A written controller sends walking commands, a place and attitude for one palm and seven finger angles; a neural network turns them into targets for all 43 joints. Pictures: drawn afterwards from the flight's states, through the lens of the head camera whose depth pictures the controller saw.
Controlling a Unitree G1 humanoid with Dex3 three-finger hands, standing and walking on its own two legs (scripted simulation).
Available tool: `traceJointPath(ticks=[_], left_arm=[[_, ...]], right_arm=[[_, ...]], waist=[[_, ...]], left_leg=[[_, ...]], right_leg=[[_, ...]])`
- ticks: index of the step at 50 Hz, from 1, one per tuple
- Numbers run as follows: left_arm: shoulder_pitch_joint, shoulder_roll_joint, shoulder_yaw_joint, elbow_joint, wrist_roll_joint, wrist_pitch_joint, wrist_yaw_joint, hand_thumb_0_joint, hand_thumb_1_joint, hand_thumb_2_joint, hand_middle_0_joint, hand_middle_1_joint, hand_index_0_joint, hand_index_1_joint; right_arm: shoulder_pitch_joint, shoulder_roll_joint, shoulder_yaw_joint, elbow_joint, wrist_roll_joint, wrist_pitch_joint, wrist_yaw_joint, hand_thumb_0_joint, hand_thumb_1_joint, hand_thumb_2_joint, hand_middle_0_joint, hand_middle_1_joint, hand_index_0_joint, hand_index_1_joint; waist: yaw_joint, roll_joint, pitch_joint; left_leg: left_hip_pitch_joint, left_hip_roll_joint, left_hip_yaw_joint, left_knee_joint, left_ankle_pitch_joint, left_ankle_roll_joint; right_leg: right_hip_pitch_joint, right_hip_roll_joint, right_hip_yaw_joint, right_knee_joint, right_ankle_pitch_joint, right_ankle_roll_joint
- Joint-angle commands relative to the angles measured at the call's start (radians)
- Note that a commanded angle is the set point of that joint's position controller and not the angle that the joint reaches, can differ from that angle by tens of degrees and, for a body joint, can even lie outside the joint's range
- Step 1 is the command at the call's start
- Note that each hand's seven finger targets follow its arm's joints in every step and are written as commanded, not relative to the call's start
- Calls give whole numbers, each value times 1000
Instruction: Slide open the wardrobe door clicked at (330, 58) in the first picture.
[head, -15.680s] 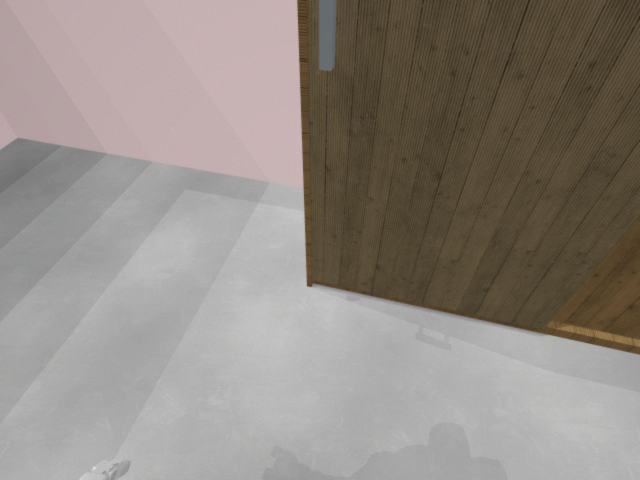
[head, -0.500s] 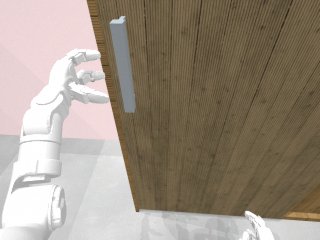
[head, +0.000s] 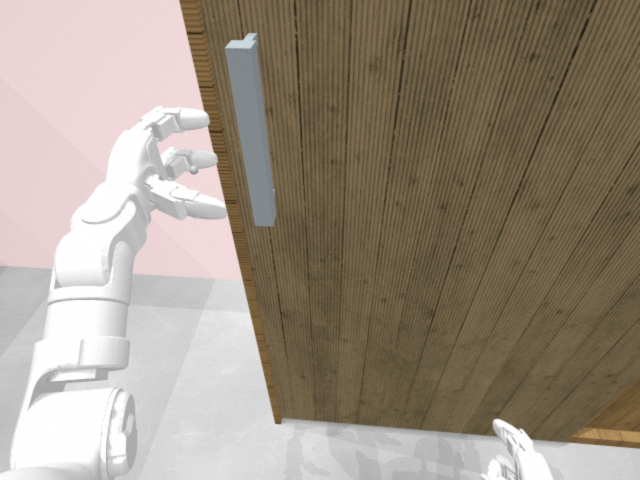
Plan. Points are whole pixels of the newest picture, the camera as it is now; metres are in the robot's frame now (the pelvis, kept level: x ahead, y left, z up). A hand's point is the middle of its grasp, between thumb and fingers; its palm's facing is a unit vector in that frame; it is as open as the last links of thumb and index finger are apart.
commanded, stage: move the hooked fingers beside the handle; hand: left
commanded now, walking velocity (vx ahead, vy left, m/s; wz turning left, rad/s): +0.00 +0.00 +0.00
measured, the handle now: (259, 138) +0.46 +0.11 +0.24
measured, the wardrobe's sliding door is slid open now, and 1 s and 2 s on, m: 0.00 0.00 0.00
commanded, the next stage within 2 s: none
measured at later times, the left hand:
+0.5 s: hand (195, 151) +0.40 +0.18 +0.25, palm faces +0.00 -1.00 +0.00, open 13.9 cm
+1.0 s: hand (202, 166) +0.40 +0.17 +0.23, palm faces -0.01 -1.00 +0.01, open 13.9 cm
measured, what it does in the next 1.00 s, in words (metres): stands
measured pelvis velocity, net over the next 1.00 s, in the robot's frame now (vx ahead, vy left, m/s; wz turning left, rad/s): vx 0.00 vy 0.00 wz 0.00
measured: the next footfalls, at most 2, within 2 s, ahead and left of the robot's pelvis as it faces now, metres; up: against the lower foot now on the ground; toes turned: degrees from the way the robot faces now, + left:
none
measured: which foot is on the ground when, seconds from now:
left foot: down 0.00-1.00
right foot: down 0.00-1.00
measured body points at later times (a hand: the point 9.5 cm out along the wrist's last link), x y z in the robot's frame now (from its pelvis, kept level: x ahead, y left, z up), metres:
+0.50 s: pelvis +0.00 -0.01 +0.00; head -0.02 -0.02 +0.45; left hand +0.40 +0.23 +0.25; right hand +0.14 -0.27 -0.10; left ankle +0.01 +0.13 -0.74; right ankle -0.02 -0.12 -0.74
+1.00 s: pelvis +0.00 +0.00 +0.00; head -0.03 -0.02 +0.45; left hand +0.40 +0.22 +0.23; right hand +0.18 -0.24 -0.09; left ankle +0.01 +0.13 -0.74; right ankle -0.02 -0.12 -0.74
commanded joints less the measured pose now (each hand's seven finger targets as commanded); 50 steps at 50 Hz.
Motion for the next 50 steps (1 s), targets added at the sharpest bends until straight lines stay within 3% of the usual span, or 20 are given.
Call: traceJointPath(ticks=[1, 5, 6, 8, 11, 14, 16, 18, 22, 25, 26, 29, 31, 36, 40, 43, 45, 46, 48, 50], left_arm=[[-584, 234, 64, -217, -11, -96, 6, 0, -500, 300, -300, -1200, -300, -1200], [-522, 212, 45, 9, 6, -29, -2, 0, -500, 300, -300, -1200, -300, -1200], [-496, 248, 76, 50, 7, -23, -6, 0, -500, 300, -300, -1200, -300, -1200], [-504, 253, 76, 49, 6, -22, -18, 0, -500, 300, -300, -1200, -300, -1200], [-505, 315, 127, 2, -1, -79, -28, 0, -500, 300, -300, -1200, -300, -1200], [-634, 277, 74, -157, -4, -165, -32, 0, -500, 300, -300, -1200, -300, -1200], [-638, 283, 70, -212, -7, -195, -30, 0, -500, 300, -300, -1200, -300, -1200], [-652, 249, 44, -200, -12, -188, -36, 0, -500, 300, -300, -1200, -300, -1200], [-530, 276, 88, -21, -14, -91, -40, 0, -500, 300, -300, -1200, -300, -1200], [-455, 272, 97, 8, -5, -45, -38, 0, -500, 300, -300, -1200, -300, -1200], [-419, 299, 124, -8, -4, -47, -34, 0, -500, 300, -300, -1200, -300, -1200], [-479, 262, 94, -100, -16, -80, -32, 0, -500, 300, -300, -1200, -300, -1200], [-498, 337, 150, -130, -17, -116, -26, 0, -500, 300, -300, -1200, -300, -1200], [-600, 299, 98, -212, -1, -161, -17, 0, -500, 300, -300, -1200, -300, -1200], [-550, 223, 40, -139, -1, -97, -30, 0, -500, 300, -300, -1200, -300, -1200], [-486, 158, -2, -60, -14, -36, -43, 0, -500, 300, -300, -1200, -300, -1200], [-466, 187, 36, -37, -23, -14, -40, 0, -500, 300, -300, -1200, -300, -1200], [-450, 242, 88, -20, -26, -19, -32, 0, -500, 300, -300, -1200, -300, -1200], [-516, 205, 61, -72, -23, -41, -18, 0, -500, 300, -300, -1200, -300, -1200], [-581, 235, 75, -130, -10, -81, 6, 0, -500, 300, -300, -1200, -300, -1200]], right_arm=[[-145, -127, -43, -133, -5, -53, -12, 0, -900, -900, 200, 300, 200, 300], [-127, -129, -37, -108, -2, -39, -14, 0, -900, -900, 200, 300, 200, 300], [-115, -144, -43, -102, -7, -33, -14, 0, -900, -900, 200, 300, 200, 300], [-121, -136, -41, -122, -4, -31, -14, 0, -900, -900, 200, 300, 200, 300], [-113, -142, -50, -138, -9, -32, -15, 0, -900, -900, 200, 300, 200, 300], [-117, -124, -51, -163, -4, -52, -13, 0, -900, -900, 200, 300, 200, 300], [-118, -129, -52, -162, -3, -58, -12, 0, -900, -900, 200, 300, 200, 300], [-119, -122, -50, -151, 2, -63, -13, 0, -900, -900, 200, 300, 200, 300], [-105, -140, -52, -125, 7, -52, -13, 0, -900, -900, 200, 300, 200, 300], [-95, -141, -53, -133, 6, -40, -8, 0, -900, -900, 200, 300, 200, 300], [-99, -150, -58, -139, 3, -36, -7, 0, -900, -900, 200, 300, 200, 300], [-108, -137, -58, -158, 5, -40, -6, 0, -900, -900, 200, 300, 200, 300], [-103, -149, -61, -153, -1, -40, -11, 0, -900, -900, 200, 300, 200, 300], [-114, -135, -55, -153, -2, -53, -11, 0, -900, -900, 200, 300, 200, 300], [-119, -126, -51, -142, 7, -48, -8, 0, -900, -900, 200, 300, 200, 300], [-122, -128, -48, -141, 13, -37, -8, 0, -900, -900, 200, 300, 200, 300], [-116, -136, -49, -141, 9, -33, -9, 0, -900, -900, 200, 300, 200, 300], [-112, -149, -52, -132, 1, -27, -12, 0, -900, -900, 200, 300, 200, 300], [-128, -128, -46, -151, 1, -31, -11, 0, -900, -900, 200, 300, 200, 300], [-127, -126, -47, -153, -3, -36, -11, 0, -900, -900, 200, 300, 200, 300]], waist=[[-14, -9, -258], [-19, -53, -161], [-10, -60, -167], [-6, -74, -192], [1, -87, -241], [-19, -32, -311], [-22, -6, -330], [-32, 18, -310], [-10, -24, -220], [4, -32, -226], [14, -36, -246], [-5, -75, -257], [-4, -94, -267], [-19, 7, -293], [-23, 53, -264], [-22, -3, -208], [-11, -58, -214], [-1, -90, -217], [-6, -110, -236], [-12, -82, -252]], left_leg=[[180, -35, -25, -20, 219, 45], [109, -38, -22, -34, 141, 43], [100, -40, -18, -36, 136, 42], [94, -40, -16, -34, 156, 45], [103, -38, -13, -25, 194, 48], [160, -39, -15, -14, 237, 52], [192, -37, -19, -7, 264, 53], [192, -39, -17, -5, 250, 53], [113, -41, -16, -21, 188, 49], [96, -40, -15, -22, 215, 46], [107, -40, -13, -20, 236, 47], [120, -38, -12, -13, 241, 51], [127, -35, -15, -15, 236, 54], [177, -38, -13, -3, 253, 54], [172, -39, -18, -4, 246, 45], [142, -36, -27, -11, 214, 45], [124, -37, -31, -15, 211, 45], [118, -37, -28, -16, 216, 46], [118, -37, -27, -17, 220, 49], [137, -35, -26, -15, 220, 50]], right_leg=[[-54, 40, 6, -63, 244, -19], [-101, 37, 5, -85, 166, -13], [-89, 35, 10, -92, 162, -12], [-70, 27, 13, -81, 196, -11], [-30, 21, 21, -69, 260, -8], [-20, 27, 21, -55, 306, -11], [-14, 31, 20, -52, 326, -15], [-34, 35, 16, -55, 315, -16], [-58, 32, 10, -72, 252, -11], [-39, 32, 6, -61, 281, -14], [-18, 30, 9, -57, 304, -15], [-28, 32, 9, -53, 325, -8], [-19, 33, 14, -55, 312, -8], [-37, 37, 16, -52, 303, -15], [-61, 42, 6, -56, 293, -21], [-87, 43, -3, -61, 256, -20], [-77, 41, -5, -60, 258, -17], [-60, 38, -2, -61, 266, -16], [-57, 33, 1, -53, 267, -12], [-62, 34, 8, -56, 257, -12]])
